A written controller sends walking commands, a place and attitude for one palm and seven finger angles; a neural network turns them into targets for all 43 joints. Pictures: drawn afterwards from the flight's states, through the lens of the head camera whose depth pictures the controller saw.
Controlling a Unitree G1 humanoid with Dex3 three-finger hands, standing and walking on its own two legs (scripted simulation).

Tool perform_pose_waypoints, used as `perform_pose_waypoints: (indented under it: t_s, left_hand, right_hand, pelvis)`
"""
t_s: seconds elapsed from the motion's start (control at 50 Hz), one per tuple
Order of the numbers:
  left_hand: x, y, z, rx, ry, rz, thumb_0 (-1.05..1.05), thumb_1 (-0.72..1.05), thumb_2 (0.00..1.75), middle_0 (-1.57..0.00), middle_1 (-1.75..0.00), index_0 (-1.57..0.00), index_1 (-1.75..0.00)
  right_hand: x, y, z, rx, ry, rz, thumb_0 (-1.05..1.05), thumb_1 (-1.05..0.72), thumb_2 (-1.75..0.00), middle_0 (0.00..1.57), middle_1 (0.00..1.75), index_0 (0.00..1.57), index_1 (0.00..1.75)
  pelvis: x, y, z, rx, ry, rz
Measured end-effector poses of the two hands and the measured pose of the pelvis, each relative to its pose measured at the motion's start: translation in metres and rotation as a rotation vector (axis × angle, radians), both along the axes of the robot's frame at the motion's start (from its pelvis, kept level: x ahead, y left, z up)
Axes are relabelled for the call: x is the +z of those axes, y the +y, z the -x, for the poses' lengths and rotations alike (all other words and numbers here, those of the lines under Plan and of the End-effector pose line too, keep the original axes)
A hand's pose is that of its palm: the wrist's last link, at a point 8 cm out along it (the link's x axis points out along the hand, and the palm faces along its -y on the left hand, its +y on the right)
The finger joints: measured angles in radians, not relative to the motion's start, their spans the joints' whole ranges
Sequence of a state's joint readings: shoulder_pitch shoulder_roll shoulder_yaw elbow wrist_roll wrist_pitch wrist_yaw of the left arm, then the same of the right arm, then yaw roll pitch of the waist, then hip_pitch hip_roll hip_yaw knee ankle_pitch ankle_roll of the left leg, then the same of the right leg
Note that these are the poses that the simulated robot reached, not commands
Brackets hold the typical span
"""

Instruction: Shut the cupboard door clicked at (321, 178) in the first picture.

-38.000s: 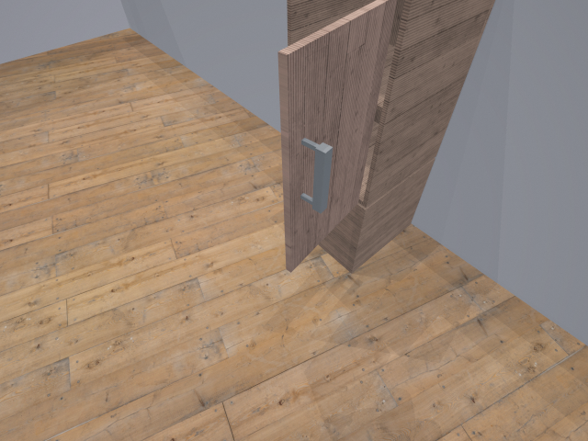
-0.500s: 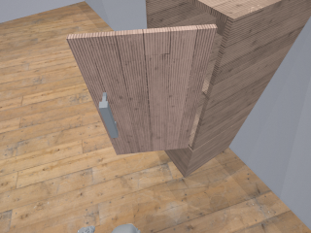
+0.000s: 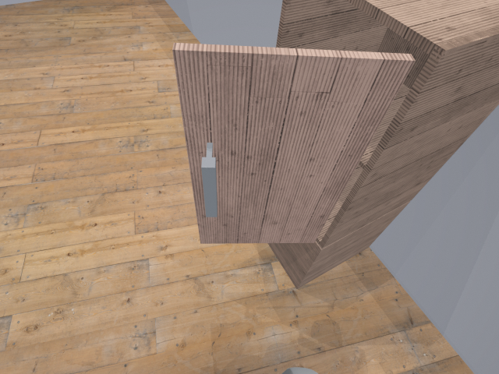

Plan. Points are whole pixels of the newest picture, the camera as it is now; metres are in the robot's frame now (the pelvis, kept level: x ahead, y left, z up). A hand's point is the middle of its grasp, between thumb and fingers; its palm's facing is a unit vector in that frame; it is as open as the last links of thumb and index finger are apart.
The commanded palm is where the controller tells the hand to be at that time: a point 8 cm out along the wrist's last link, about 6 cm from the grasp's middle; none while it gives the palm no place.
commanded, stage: come to a stop and stand still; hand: left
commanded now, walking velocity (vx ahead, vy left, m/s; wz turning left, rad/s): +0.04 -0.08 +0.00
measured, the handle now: (210, 181) +0.45 +0.11 -0.01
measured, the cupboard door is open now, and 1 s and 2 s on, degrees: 63 63 63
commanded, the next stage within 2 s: look again from close up in 1.10 s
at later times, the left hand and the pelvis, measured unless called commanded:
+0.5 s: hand out of the picture +0.00 +0.15 -0.17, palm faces +0.05 -0.97 -0.22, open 7.3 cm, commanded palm none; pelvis -0.01 -0.03 +0.00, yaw +1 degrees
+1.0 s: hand out of the picture +0.01 +0.17 -0.18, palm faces +0.02 -0.98 -0.18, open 7.3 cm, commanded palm none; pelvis +0.01 +0.00 +0.00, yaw +0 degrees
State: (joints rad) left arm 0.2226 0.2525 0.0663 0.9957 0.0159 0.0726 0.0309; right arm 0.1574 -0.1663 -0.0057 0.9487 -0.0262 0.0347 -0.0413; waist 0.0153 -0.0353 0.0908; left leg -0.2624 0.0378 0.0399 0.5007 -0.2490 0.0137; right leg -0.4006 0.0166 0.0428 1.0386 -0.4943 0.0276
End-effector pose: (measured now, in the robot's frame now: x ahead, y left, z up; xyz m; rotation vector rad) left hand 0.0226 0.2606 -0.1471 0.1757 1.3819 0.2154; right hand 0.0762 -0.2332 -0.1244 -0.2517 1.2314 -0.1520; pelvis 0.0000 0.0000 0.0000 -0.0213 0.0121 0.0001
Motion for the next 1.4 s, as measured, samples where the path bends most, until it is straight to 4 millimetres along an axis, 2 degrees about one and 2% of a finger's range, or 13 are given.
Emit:
perform_pose_waypoints:
  t_s: [0.1,0.22,0.28,0.32,0.44,0.6,0.72,0.8,0.86,0.98,1.22,1.32,1.4]
  left_hand:
    - [0.005,-0.013,-0.004,-0.045,-0.012,0.009,0.0,0.91,0.9,-0.19,-0.3,-0.2,-0.3]
    - [0.005,-0.049,-0.01,-0.08,-0.099,0.002,0.0,0.91,0.9,-0.19,-0.3,-0.2,-0.3]
    - [0.011,-0.071,-0.004,-0.081,-0.101,0.025,0.0,0.91,0.9,-0.19,-0.3,-0.2,-0.3]
    - [0.015,-0.077,0.0,-0.069,-0.101,0.023,0.0,0.93,0.9,-0.2,-0.3,-0.2,-0.3]
    - [0.015,-0.072,0.017,-0.036,-0.06,0.027,0.0,0.94,0.9,-0.2,-0.3,-0.2,-0.3]
    - [-0.012,-0.039,0.042,0.03,0.039,0.041,0.0,0.92,0.9,-0.2,-0.3,-0.2,-0.3]
    - [-0.011,-0.029,0.037,0.009,0.066,0.051,0.0,0.92,0.9,-0.2,-0.3,-0.2,-0.3]
    - [-0.008,-0.03,0.029,0.003,0.023,0.048,0.0,0.92,0.9,-0.2,-0.3,-0.2,-0.3]
    - [0.0,-0.035,0.025,-0.003,0.009,0.057,0.0,0.92,0.9,-0.19,-0.3,-0.2,-0.3]
    - [0.002,-0.041,0.019,-0.027,0.016,0.072,0.0,0.92,0.9,-0.2,-0.3,-0.2,-0.3]
    - [-0.002,-0.046,0.011,-0.049,0.05,0.09,0.01,0.92,0.9,-0.2,-0.3,-0.2,-0.3]
    - [0.005,-0.031,0.003,-0.056,-0.012,0.021,0.01,0.92,0.9,-0.2,-0.3,-0.2,-0.3]
    - [0.012,-0.021,-0.002,-0.047,-0.068,-0.035,0.0,0.92,0.9,-0.2,-0.3,-0.2,-0.3]
  right_hand:
    - [-0.003,-0.013,0.045,-0.063,0.052,-0.01,0.01,-0.9,-0.89,0.2,0.3,0.2,0.3]
    - [-0.024,-0.044,0.096,-0.131,0.127,-0.047,0.01,-0.9,-0.89,0.2,0.3,0.2,0.3]
    - [-0.025,-0.053,0.11,-0.14,0.166,-0.064,0.01,-0.9,-0.89,0.2,0.3,0.2,0.3]
    - [-0.022,-0.057,0.114,-0.139,0.179,-0.067,0.01,-0.91,-0.89,0.2,0.3,0.2,0.3]
    - [-0.014,-0.057,0.107,-0.116,0.19,-0.051,0.01,-0.91,-0.89,0.2,0.3,0.2,0.3]
    - [-0.013,-0.031,0.056,-0.049,0.102,0.003,0.01,-0.91,-0.9,0.2,0.3,0.2,0.3]
    - [-0.008,-0.003,0.027,-0.021,0.022,-0.018,0.01,-0.91,-0.89,0.2,0.3,0.2,0.3]
    - [-0.015,0.012,0.018,-0.013,0.011,-0.063,0.01,-0.9,-0.89,0.2,0.3,0.2,0.3]
    - [-0.015,0.014,0.013,-0.032,0.0,-0.078,0.0,-0.92,-0.89,0.2,0.3,0.2,0.3]
    - [-0.01,0.011,0.022,-0.059,0.016,-0.074,0.0,-0.93,-0.89,0.2,0.3,0.2,0.3]
    - [-0.008,0.005,0.078,-0.111,0.187,-0.044,0.01,-0.91,-0.89,0.2,0.3,0.2,0.3]
    - [-0.016,-0.001,0.08,-0.104,0.155,-0.051,0.01,-0.91,-0.89,0.2,0.3,0.2,0.3]
    - [-0.024,-0.009,0.067,-0.094,0.109,-0.063,0.01,-0.9,-0.89,0.2,0.3,0.2,0.3]
  pelvis:
    - [0.002,-0.01,0.012,-0.016,-0.005,0.007]
    - [-0.008,-0.037,0.023,-0.016,-0.014,-0.029]
    - [-0.003,-0.043,0.021,-0.005,-0.019,-0.023]
    - [0.001,-0.045,0.019,-0.012,-0.016,-0.028]
    - [0.004,-0.041,0.015,0.001,-0.01,-0.032]
    - [-0.009,-0.013,0.007,0.012,-0.019,-0.025]
    - [-0.005,-0.003,0.006,-0.005,-0.029,-0.034]
    - [-0.005,-0.001,0.006,-0.001,-0.03,-0.044]
    - [-0.001,0.003,0.002,0.004,-0.03,-0.029]
    - [0.004,0.004,-0.006,-0.008,-0.021,-0.026]
    - [0.005,0.001,-0.015,-0.008,-0.02,-0.029]
    - [0.0,-0.003,-0.01,0.018,-0.018,-0.036]
    - [-0.003,-0.007,-0.006,0.02,-0.029,-0.027]
